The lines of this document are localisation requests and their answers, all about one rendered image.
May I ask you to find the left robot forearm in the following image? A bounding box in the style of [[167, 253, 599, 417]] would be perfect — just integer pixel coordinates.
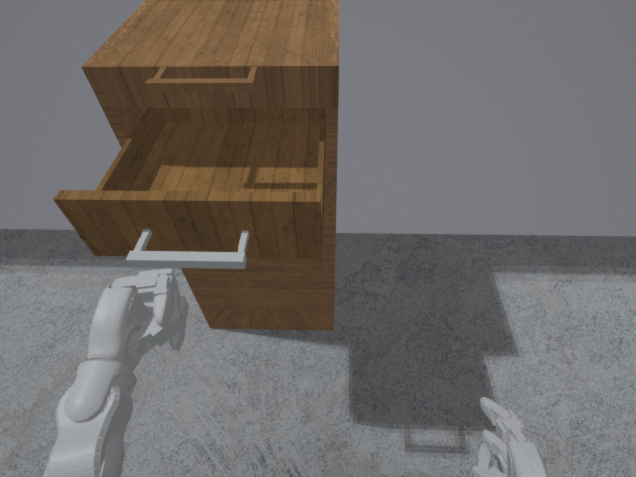
[[43, 359, 137, 477]]

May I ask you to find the right robot hand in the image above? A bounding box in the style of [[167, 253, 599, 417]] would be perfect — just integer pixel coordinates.
[[472, 397, 549, 477]]

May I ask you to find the drawer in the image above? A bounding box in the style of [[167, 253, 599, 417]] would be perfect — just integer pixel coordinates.
[[53, 108, 327, 259]]

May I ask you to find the handle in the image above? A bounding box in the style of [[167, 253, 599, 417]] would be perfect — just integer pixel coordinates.
[[146, 78, 256, 93], [126, 229, 249, 269]]

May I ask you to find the left robot hand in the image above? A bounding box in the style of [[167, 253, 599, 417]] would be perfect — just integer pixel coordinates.
[[87, 268, 189, 372]]

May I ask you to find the cabinet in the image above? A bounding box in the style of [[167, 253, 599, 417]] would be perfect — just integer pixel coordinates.
[[82, 0, 339, 331]]

